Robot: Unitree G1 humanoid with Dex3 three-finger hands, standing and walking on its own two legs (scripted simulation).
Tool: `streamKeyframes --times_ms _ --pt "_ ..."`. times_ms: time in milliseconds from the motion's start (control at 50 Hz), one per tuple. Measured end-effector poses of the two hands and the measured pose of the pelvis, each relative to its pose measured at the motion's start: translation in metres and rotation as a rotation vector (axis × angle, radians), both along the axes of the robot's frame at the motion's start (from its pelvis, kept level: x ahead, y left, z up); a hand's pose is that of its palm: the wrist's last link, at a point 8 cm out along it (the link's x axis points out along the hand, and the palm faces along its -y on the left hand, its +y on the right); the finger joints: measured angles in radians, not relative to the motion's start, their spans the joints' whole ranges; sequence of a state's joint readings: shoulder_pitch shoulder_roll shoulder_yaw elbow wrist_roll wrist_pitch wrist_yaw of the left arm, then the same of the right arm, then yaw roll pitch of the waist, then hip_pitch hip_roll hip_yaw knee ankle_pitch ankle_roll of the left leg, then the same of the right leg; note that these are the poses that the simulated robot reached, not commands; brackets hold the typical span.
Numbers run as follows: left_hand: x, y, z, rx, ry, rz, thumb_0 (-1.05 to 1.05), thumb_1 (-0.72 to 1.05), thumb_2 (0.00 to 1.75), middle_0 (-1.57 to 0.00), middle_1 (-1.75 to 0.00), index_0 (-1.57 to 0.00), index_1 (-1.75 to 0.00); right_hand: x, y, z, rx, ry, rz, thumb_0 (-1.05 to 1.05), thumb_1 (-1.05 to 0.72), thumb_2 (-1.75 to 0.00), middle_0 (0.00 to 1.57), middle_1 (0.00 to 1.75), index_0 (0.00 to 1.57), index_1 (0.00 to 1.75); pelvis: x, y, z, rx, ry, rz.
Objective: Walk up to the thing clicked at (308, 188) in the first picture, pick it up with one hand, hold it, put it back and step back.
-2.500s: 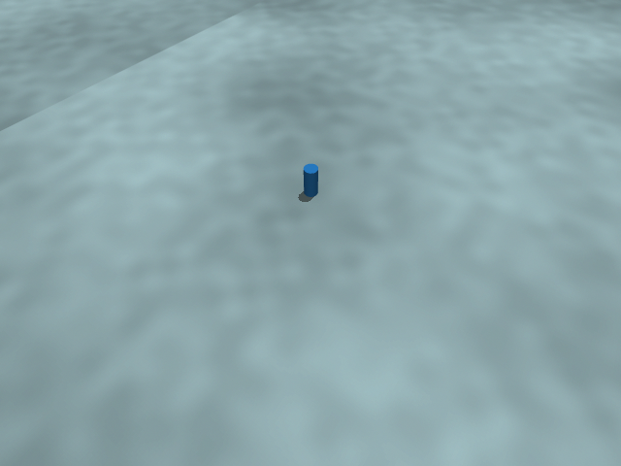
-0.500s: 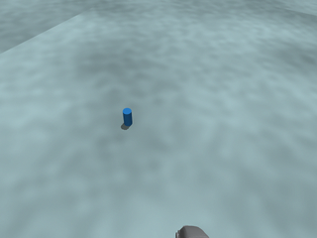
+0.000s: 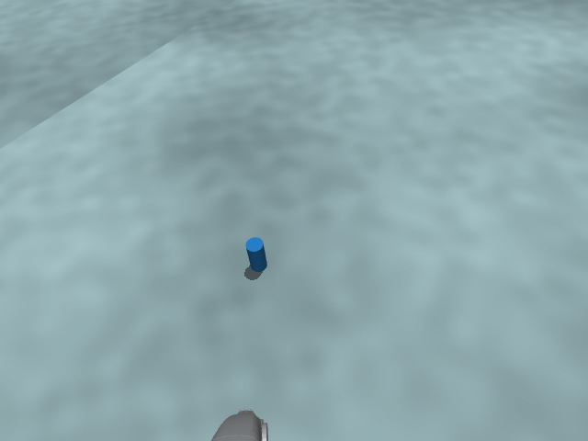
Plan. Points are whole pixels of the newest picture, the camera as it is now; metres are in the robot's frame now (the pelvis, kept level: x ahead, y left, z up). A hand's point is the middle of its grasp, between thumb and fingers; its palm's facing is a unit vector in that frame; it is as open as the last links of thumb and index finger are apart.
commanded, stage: walk up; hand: left
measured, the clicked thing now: (256, 255) +0.86 +0.21 -0.70
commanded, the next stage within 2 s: none
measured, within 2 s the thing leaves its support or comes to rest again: neither
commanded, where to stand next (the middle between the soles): +0.53 +0.06 m, yaw +1 degrees
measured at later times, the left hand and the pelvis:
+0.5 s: hand (129, 349) +0.28 +0.31 -0.13, palm faces -0.10 -0.93 -0.35, open 7.4 cm; pelvis +0.20 +0.04 +0.00, yaw -1 degrees
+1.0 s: hand (142, 292) +0.40 +0.34 -0.16, palm faces -0.02 -0.93 -0.37, open 7.4 cm; pelvis +0.37 +0.06 -0.02, yaw +0 degrees
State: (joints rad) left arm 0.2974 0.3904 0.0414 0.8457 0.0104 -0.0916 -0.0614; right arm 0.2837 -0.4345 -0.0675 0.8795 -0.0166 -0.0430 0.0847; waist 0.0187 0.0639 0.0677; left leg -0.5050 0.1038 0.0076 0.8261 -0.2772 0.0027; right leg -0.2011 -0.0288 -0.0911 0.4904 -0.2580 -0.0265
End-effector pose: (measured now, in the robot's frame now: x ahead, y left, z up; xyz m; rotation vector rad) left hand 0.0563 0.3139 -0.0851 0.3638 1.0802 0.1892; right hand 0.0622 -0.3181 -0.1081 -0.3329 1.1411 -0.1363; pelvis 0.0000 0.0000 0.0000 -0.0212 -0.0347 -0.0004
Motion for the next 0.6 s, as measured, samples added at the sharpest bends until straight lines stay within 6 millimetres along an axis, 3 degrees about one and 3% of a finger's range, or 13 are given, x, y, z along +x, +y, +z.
streamKeyframes --times_ms 100,200,300,400,520,600 --pt "0.017 0.028 -0.019 -0.017 0.059 0.038 0.01 0.9 0.9 -0.21 -0.3 -0.2 -0.3 0.061 0.014 0.011 -0.047 -0.015 0.032 0.01 -0.9 -0.89 0.2 0.3 0.2 0.3 0.046 0.02 -0.007 -0.017 0.006 0.009" --pt "0.054 0.054 -0.042 -0.019 0.132 0.044 0.01 0.9 0.9 -0.21 -0.3 -0.2 -0.3 0.11 0.033 0.018 -0.089 -0.096 0.015 0.01 -0.9 -0.89 0.2 0.3 0.2 0.3 0.089 0.042 -0.016 0.003 -0.002 0.003" --pt "0.109 0.059 -0.035 -0.036 0.114 0.01 0.01 0.9 0.9 -0.21 -0.3 -0.2 -0.3 0.129 0.047 0.032 -0.089 -0.087 -0.017 0.01 -0.9 -0.89 0.2 0.3 0.2 0.3 0.125 0.048 -0.004 0.013 -0.005 -0.008" --pt "0.163 0.056 -0.024 -0.042 0.093 -0.023 0.01 0.9 0.9 -0.2 -0.3 -0.2 -0.3 0.14 0.048 0.029 -0.074 -0.038 -0.04 0.01 -0.9 -0.89 0.2 0.3 0.2 0.3 0.161 0.05 0.003 0.023 -0.005 -0.013" --pt "0.233 0.042 -0.011 -0.017 0.058 -0.053 0.01 0.9 0.9 -0.2 -0.3 -0.2 -0.3 0.16 0.035 0.01 -0.04 0.027 -0.077 0.01 -0.9 -0.89 0.2 0.3 0.2 0.3 0.21 0.039 0.0 0.035 0.0 -0.014" --pt "0.279 0.03 -0.011 0.027 -0.011 -0.056 0.01 0.9 0.9 -0.21 -0.3 -0.2 -0.3 0.188 0.02 -0.015 -0.022 0.059 -0.079 0.01 -0.9 -0.89 0.2 0.3 0.2 0.3 0.244 0.022 -0.016 0.028 -0.004 -0.005"
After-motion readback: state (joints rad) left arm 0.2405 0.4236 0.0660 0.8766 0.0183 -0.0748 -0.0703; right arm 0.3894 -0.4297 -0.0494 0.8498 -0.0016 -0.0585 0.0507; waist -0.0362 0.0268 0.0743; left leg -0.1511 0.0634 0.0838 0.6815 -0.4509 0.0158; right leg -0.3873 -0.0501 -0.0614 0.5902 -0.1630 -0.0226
